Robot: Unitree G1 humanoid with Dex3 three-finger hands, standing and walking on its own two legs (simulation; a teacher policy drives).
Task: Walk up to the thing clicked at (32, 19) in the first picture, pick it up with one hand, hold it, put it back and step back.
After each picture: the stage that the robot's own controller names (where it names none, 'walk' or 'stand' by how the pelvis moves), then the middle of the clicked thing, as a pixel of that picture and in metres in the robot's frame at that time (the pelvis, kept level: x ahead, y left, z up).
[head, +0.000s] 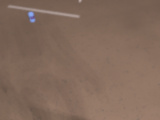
stand; (31, 17) +1.91 +0.67 -0.72
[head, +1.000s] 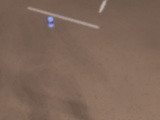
walk; (50, 21) +1.85 +0.33 -0.70
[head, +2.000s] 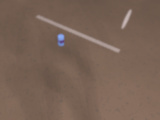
walk; (61, 40) +1.32 +0.18 -0.72
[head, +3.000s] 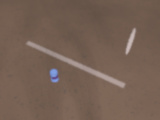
walk; (54, 75) +0.88 +0.23 -0.71
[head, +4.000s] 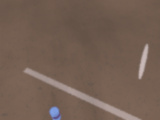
walk; (55, 114) +0.54 +0.24 -0.70
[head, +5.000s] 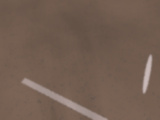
stand; out of the picture +0.40 +0.21 -0.71
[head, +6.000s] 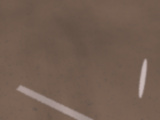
stand; out of the picture +0.38 +0.22 -0.72
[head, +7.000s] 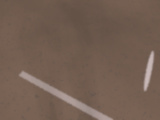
stand; out of the picture +0.37 +0.18 -0.70
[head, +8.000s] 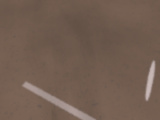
stand; out of the picture +0.36 +0.20 -0.72
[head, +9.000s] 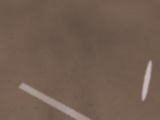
stand; out of the picture +0.36 +0.22 -0.73
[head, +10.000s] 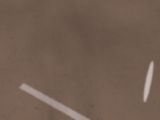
stand; out of the picture +0.35 +0.22 -0.73
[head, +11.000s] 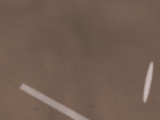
go down; out of the picture +0.35 +0.22 -0.73
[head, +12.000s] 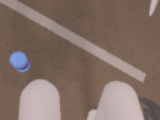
go down; (20, 62) +0.42 +0.26 -0.34
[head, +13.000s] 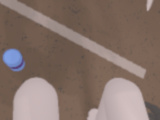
approach; (14, 60) +0.42 +0.27 -0.30
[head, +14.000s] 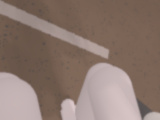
close in; out of the picture +0.40 +0.31 -0.22
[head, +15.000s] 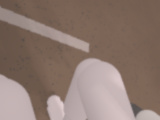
close; out of the picture +0.40 +0.32 -0.22
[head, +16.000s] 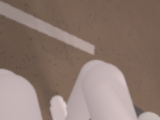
lift; out of the picture +0.37 +0.30 -0.22
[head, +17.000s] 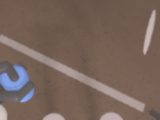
lift; (18, 85) +0.33 +0.20 -0.01
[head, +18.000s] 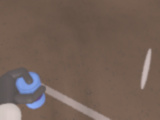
hold; (32, 91) +0.33 +0.18 +0.01
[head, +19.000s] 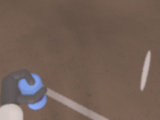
hold; (33, 92) +0.33 +0.18 +0.00
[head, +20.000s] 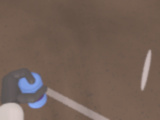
crouch; (33, 91) +0.33 +0.17 +0.00
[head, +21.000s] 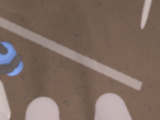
crouch; (8, 59) +0.42 +0.23 -0.08
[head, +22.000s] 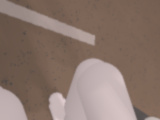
lower; out of the picture +0.40 +0.32 -0.22
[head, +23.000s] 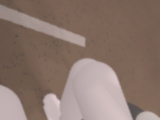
lower; out of the picture +0.40 +0.33 -0.22
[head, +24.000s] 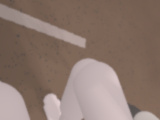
lower; out of the picture +0.40 +0.33 -0.22
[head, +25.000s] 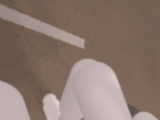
lower; out of the picture +0.40 +0.33 -0.23
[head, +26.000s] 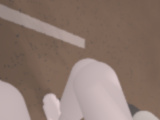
loosen; out of the picture +0.40 +0.33 -0.22
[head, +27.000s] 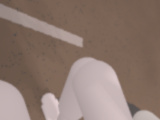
withdraw; out of the picture +0.39 +0.32 -0.22
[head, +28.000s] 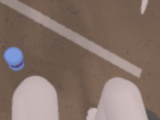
walk; (15, 59) +0.43 +0.27 -0.29
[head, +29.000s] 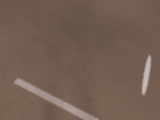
stand; out of the picture +0.37 +0.21 -0.65
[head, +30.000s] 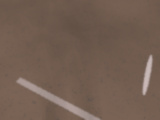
stand; out of the picture +0.38 +0.22 -0.67
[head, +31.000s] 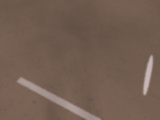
stand; out of the picture +0.38 +0.22 -0.67
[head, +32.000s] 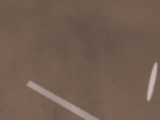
stand; out of the picture +0.40 +0.21 -0.72
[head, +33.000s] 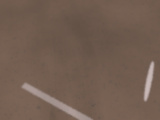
stand; out of the picture +0.36 +0.22 -0.73
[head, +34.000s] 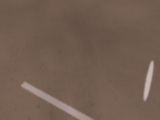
walk; out of the picture +0.36 +0.22 -0.73
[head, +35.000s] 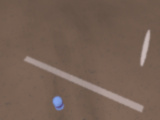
walk; (58, 103) +0.53 +0.23 -0.71
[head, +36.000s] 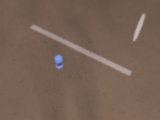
walk; (58, 61) +0.89 +0.18 -0.70
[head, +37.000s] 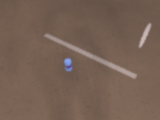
stand; (68, 64) +1.01 +0.20 -0.71
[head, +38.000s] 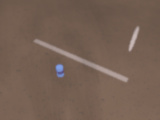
stand; (60, 70) +0.97 +0.20 -0.72
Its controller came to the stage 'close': yes
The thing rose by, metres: 0.71
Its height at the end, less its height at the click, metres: +0.00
